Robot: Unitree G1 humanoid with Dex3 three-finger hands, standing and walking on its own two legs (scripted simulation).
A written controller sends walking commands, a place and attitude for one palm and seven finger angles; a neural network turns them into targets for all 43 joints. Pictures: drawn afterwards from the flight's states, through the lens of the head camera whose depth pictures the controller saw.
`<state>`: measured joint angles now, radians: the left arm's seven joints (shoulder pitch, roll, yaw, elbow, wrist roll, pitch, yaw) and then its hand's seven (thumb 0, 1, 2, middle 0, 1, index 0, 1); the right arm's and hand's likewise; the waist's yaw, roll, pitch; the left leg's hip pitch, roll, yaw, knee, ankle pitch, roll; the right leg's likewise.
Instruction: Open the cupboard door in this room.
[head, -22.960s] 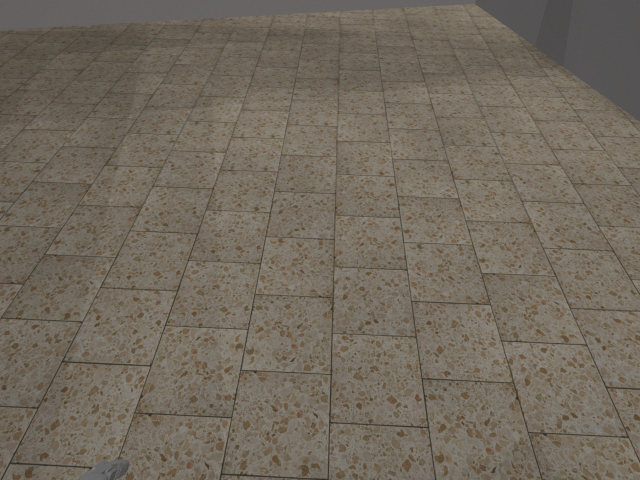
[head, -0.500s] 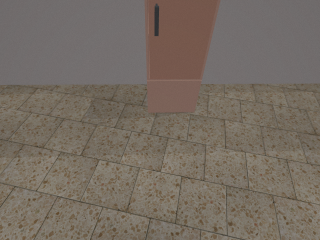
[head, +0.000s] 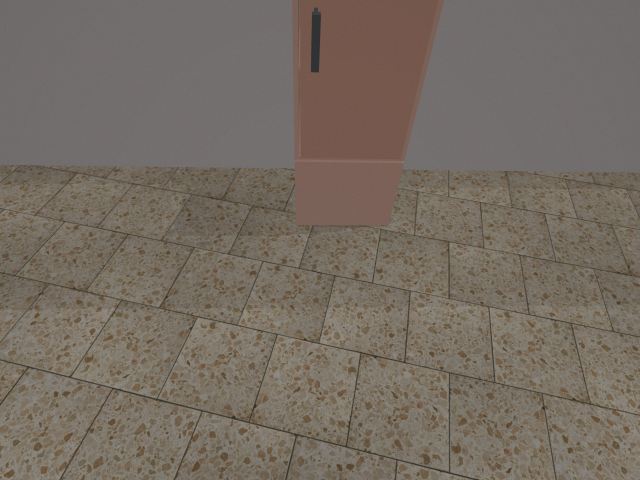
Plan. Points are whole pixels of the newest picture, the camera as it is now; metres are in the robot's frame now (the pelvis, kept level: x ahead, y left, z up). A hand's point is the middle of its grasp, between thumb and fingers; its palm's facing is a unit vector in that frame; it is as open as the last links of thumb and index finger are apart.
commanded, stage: walk to a spot facing it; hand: left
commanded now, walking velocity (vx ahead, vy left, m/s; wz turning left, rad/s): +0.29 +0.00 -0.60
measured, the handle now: (315, 40) +1.19 +0.08 +0.03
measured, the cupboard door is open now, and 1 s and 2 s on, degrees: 0 0 0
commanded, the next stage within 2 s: turn to face it in 1.22 s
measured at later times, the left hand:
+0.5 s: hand out of the picture +0.08 +0.13 -0.16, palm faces -0.13 -0.96 -0.25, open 7.3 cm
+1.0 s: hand (264, 330) +0.40 +0.13 -0.19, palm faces -0.38 -0.91 -0.20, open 7.3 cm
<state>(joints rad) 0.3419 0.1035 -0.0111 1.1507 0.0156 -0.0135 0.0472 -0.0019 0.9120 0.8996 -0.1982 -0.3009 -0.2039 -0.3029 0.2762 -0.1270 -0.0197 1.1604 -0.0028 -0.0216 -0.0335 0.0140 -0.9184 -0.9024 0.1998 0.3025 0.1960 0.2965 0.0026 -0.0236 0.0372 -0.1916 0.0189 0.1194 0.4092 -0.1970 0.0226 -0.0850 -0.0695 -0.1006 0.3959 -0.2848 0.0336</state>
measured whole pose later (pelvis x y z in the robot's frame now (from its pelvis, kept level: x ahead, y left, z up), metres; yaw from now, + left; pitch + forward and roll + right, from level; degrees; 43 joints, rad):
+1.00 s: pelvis +0.29 -0.05 -0.01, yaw -27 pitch +0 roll -1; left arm 0.23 0.23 0.08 1.01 0.03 0.00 -0.01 0.00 0.91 0.90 -0.20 -0.30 -0.20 -0.30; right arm 0.15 -0.16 -0.03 0.97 -0.02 -0.08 -0.02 0.00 -0.92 -0.90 0.20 0.30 0.20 0.30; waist 0.05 -0.04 0.12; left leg -0.29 0.05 0.22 0.56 -0.27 0.06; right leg -0.52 -0.06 -0.03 1.31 -0.36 0.01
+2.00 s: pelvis +0.44 -0.11 +0.00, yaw -23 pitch +1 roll -2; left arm 0.15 0.28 0.08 0.97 0.02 0.05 0.02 0.00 0.91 0.90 -0.20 -0.30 -0.20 -0.30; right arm 0.22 -0.20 -0.05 0.95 -0.02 0.01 -0.01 0.01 -0.91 -0.90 0.20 0.30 0.20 0.30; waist -0.01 -0.03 0.07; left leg -0.28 -0.03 0.00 0.44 -0.19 0.07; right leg -0.49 -0.08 0.00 1.12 -0.37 0.11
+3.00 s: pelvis +0.36 -0.13 +0.00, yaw +4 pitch -1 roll +0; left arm 0.31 0.24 0.04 1.08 0.03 0.02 -0.01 0.00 0.91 0.90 -0.20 -0.30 -0.20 -0.30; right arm 0.23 -0.16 -0.04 1.02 -0.01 -0.03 -0.02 0.00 -0.94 -0.90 0.20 0.30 0.20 0.30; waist 0.04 -0.04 0.02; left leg -0.06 -0.02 0.03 0.34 -0.26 0.04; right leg -0.49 -0.09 -0.05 1.03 -0.31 0.06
